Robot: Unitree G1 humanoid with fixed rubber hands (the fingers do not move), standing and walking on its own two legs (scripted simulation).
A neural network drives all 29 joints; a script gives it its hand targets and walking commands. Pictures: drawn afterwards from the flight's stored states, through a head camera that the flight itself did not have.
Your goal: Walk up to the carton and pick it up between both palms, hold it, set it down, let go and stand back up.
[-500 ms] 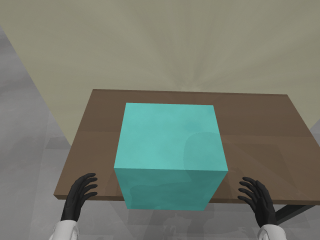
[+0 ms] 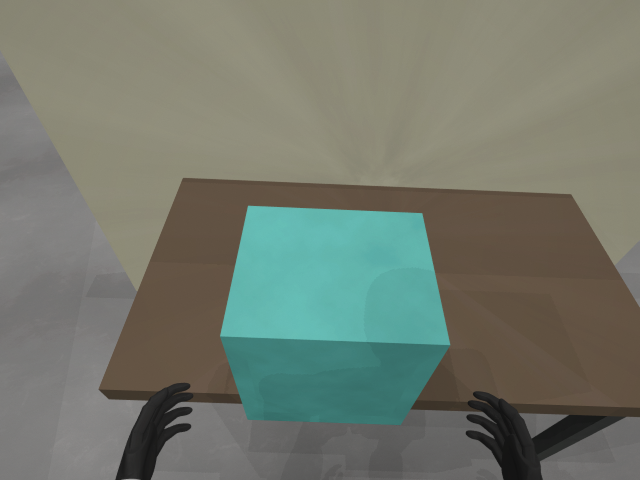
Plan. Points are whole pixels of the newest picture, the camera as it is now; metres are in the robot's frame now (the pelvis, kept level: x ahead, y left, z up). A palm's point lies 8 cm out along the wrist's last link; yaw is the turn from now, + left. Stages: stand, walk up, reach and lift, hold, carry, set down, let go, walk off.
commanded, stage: set down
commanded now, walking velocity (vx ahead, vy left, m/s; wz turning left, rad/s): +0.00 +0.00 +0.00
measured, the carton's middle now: (329, 322) +0.37 +0.01 -0.06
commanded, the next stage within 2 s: let go in 0.70 s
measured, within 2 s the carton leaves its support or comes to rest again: neither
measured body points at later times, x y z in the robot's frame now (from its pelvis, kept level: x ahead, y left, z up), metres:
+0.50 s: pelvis +0.01 +0.01 +0.01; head +0.01 +0.02 +0.46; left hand +0.18 +0.24 -0.07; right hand +0.20 -0.21 -0.06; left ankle -0.01 +0.13 -0.74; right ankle -0.01 -0.10 -0.74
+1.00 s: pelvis -0.01 +0.01 +0.01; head +0.00 +0.02 +0.46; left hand +0.17 +0.24 -0.09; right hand +0.16 -0.22 -0.08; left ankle -0.01 +0.13 -0.74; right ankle -0.01 -0.10 -0.74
